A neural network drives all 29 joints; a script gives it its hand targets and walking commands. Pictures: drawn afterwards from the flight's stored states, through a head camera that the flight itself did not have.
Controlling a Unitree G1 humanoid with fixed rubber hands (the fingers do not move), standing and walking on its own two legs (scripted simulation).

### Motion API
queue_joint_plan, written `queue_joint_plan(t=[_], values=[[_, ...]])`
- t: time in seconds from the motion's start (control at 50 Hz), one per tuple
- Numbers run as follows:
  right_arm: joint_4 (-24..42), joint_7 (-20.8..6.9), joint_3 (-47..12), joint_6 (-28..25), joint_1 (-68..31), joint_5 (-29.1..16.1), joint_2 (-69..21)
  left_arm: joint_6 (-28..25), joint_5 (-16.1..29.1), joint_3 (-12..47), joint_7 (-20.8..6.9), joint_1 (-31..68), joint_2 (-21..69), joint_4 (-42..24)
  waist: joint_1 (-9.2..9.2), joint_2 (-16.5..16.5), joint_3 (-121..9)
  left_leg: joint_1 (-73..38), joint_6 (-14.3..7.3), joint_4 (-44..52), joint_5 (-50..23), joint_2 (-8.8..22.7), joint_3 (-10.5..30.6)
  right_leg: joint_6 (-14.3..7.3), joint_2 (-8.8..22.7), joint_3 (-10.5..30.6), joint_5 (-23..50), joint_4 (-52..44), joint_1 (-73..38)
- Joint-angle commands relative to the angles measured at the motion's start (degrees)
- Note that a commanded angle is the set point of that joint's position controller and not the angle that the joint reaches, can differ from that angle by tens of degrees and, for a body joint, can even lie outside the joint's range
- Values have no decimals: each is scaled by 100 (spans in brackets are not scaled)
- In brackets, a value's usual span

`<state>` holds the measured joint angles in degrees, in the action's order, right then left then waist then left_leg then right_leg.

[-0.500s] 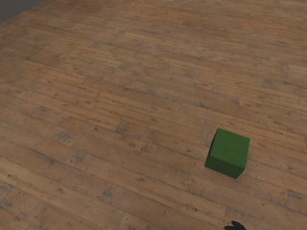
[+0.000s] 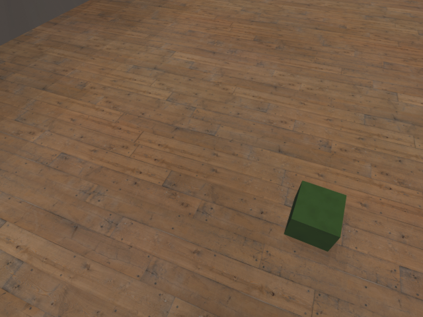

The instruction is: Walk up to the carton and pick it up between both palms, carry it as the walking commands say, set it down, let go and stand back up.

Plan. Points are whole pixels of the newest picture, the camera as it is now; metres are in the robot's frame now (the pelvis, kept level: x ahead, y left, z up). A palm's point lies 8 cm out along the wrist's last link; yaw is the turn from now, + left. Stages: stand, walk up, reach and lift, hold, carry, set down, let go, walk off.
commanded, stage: stand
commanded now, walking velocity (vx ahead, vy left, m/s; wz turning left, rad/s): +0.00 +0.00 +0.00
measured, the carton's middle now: (314, 215) +0.68 -0.49 -0.68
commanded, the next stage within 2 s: walk up in 0.60 s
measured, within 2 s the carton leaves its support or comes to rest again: neither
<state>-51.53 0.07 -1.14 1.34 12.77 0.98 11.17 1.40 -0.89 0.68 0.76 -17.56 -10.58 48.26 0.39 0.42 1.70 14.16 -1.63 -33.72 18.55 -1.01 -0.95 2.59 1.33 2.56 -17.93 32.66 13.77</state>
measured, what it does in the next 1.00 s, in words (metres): lifts its right foot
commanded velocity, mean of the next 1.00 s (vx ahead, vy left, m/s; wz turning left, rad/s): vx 0.00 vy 0.00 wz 0.00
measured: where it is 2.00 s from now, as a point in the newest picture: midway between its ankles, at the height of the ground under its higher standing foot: (266, 312)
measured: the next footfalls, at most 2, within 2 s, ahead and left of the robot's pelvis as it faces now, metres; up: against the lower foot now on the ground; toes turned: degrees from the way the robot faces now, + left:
right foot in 1.16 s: +0.13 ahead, -0.26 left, +0.00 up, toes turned -17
left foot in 1.42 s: +0.25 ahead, -0.04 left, +0.00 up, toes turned -16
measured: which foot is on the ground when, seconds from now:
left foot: down 0.00-1.00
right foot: down 0.00-0.84, up 0.86-1.00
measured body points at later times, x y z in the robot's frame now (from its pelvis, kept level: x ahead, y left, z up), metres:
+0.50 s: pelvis +0.00 +0.00 +0.01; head +0.01 +0.01 +0.46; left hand +0.03 +0.23 -0.15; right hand +0.03 -0.23 -0.15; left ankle -0.01 +0.10 -0.73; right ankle +0.00 -0.15 -0.73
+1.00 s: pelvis +0.01 -0.02 +0.00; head +0.01 -0.03 +0.45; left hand +0.05 +0.24 -0.14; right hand -0.02 -0.28 -0.15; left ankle -0.01 +0.10 -0.73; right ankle +0.02 -0.16 -0.68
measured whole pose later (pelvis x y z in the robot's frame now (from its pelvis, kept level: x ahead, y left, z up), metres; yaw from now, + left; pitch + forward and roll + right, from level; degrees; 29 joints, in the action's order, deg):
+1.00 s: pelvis +0.01 -0.02 +0.00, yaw -9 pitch -3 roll +2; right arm -58.6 3.8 2.3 -3.7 18.0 4.1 12.7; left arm 2.4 -3.5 -3.6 -2.0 -18.2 -13.7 58.8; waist 1.4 0.4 3.0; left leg 6.5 -0.5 -27.4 18.0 2.1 -9.3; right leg 2.1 4.9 0.7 -23.5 57.1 27.5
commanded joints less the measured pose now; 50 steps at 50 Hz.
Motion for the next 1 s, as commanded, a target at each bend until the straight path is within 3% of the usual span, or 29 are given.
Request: queue_joint_plan(t=[0.0,0.06,0.1,0.14,0.16,0.2,0.22,0.3,0.32,0.34,0.36,0.38,0.42,0.48,0.52,0.54,0.56,0.58,0.6,0.64,0.7,0.72,0.76,0.78,0.82,0.84,0.94,0.96,0.98], values=[[82,9,186,-186,264,-11,688,-121,15,-233,6,-15,-986,-142,190,230,165,180,-103,1184,-483,400,635,-286,210,274,948,-637,-127],[113,63,336,-225,-104,79,976,-196,-12,-92,108,-260,-556,23,-55,-400,-395,-267,-134,1042,-486,430,710,-272,77,48,867,-656,-222],[-75,90,343,-260,154,64,902,-235,63,-106,126,-73,-633,75,-27,200,-484,-452,-128,637,-2426,400,584,-329,212,186,1633,-453,-392],[-418,144,313,-277,606,-54,755,-232,88,-101,140,-385,-544,354,0,223,-403,-467,-82,702,-2094,468,494,-356,190,177,1447,-597,-311],[-398,110,214,-240,89,-17,481,-230,44,-129,110,44,-681,147,96,-451,73,-9,-125,747,-1826,422,510,-328,294,217,1474,-577,-212],[-356,116,192,-226,53,-19,276,-180,49,-178,171,30,-718,270,95,41,86,-158,-127,831,-1694,446,472,-390,251,221,1245,-664,-124],[-451,140,203,-116,-110,21,479,-179,10,-103,159,-50,-485,335,-102,-265,30,-52,-146,886,-1646,398,475,-414,316,240,1308,-623,-287],[-559,155,294,-170,240,66,767,-114,-25,-148,205,73,-694,498,168,191,45,-91,-145,793,-1442,439,554,-370,264,239,1728,-738,-298],[-601,164,323,-103,185,54,807,-126,-22,-195,165,-25,-770,464,11,12,79,117,-166,901,-1363,355,563,-368,283,222,1430,-737,-392],[-646,246,380,-95,364,16,985,-96,-95,-206,192,192,-802,507,165,162,396,-52,-160,1039,-908,386,557,-420,281,327,1338,-855,119],[-775,206,339,-113,329,18,870,-93,-47,-152,205,164,-733,585,230,-341,313,-252,-121,1139,-817,343,479,-429,258,235,1184,-877,-65],[-802,224,258,-84,405,57,535,-91,-1,-130,216,-314,-509,744,-35,-471,269,-221,-105,1216,-889,418,608,-335,196,145,939,-827,-159],[-829,105,255,-164,358,-65,390,-126,101,-112,203,-338,-494,979,142,211,120,-167,-116,1273,-825,388,747,-312,180,124,756,-773,-276],[-895,176,93,-164,-46,9,183,-82,27,-274,177,-237,-659,976,-229,-137,-59,-5,-210,1221,-1420,488,764,-289,249,133,1055,-738,-659],[-887,159,212,-223,176,2,481,-82,-26,-178,183,-32,-650,1051,-16,44,-76,-500,-97,1267,-1343,409,622,-333,255,115,1132,-840,-328],[-928,181,218,-198,183,-53,328,-83,11,-135,198,-127,-319,1076,-1,-265,185,-258,-186,1180,-1507,494,686,-254,254,156,1179,-869,-202],[-1124,257,222,-198,490,-27,343,-65,19,-153,224,-141,-471,1204,8,197,371,-78,-131,1301,-1453,453,785,-260,241,204,1095,-976,-415],[-1059,219,342,-204,311,-2,696,-88,-38,-17,222,-103,-178,1178,46,-199,69,-405,-136,1234,-1175,367,534,-283,272,172,1009,-1017,-317],[-1102,213,242,-139,533,-31,281,-104,-6,-11,189,194,-253,1149,236,342,182,-488,-147,1242,-1191,422,636,-298,271,128,1162,-941,-106],[-1173,192,150,-173,303,0,216,-158,98,-88,154,70,-384,1320,24,101,492,-264,-196,1271,-1768,572,747,-272,335,199,1017,-972,-196],[-1374,200,104,-153,740,-10,46,-191,11,-108,193,-402,-546,1507,-37,-312,490,-350,-191,1408,-1147,422,656,-384,311,340,775,-1072,-186],[-1269,165,246,-183,426,-24,479,-157,11,-107,185,136,-640,1468,160,-322,610,-274,-180,1458,-986,422,675,-332,295,317,864,-1090,-106],[-1253,199,166,-138,377,-2,56,-127,-1,-19,181,-79,-152,1651,-17,-43,640,69,-97,1547,-583,379,637,-276,279,260,695,-1212,-471],[-592,255,440,-293,522,320,1088,-125,-73,-309,103,-123,-1090,1155,241,6,225,-1071,-389,1077,1407,767,764,-559,36,611,-1414,-454,1124],[-688,349,582,-400,1130,291,1372,-61,-127,-480,9,614,-1139,724,585,-1381,576,-1359,-1073,2567,3073,2261,2207,-240,100,37,-1235,1932,2742],[-653,425,611,-421,1175,322,1433,-87,-238,-503,-64,681,-1133,661,567,-806,676,-1251,-1266,2690,3180,2737,2633,-214,336,159,-1030,2514,3056],[-405,434,548,-650,359,354,1109,-59,-298,-534,-346,413,-722,283,1,-509,975,-261,-1258,2678,2020,2823,1592,-53,1038,472,-522,2600,2455],[-381,391,520,-664,396,321,1042,-83,-279,-503,-385,285,-769,380,33,-4,1015,-120,-1182,2666,1954,2529,1296,1,855,196,-410,2487,2275],[-328,373,510,-670,516,346,1065,-92,-285,-492,-416,231,-692,340,113,-603,905,-381,-1210,2501,1738,2381,805,-45,686,-7,-234,2268,2339]])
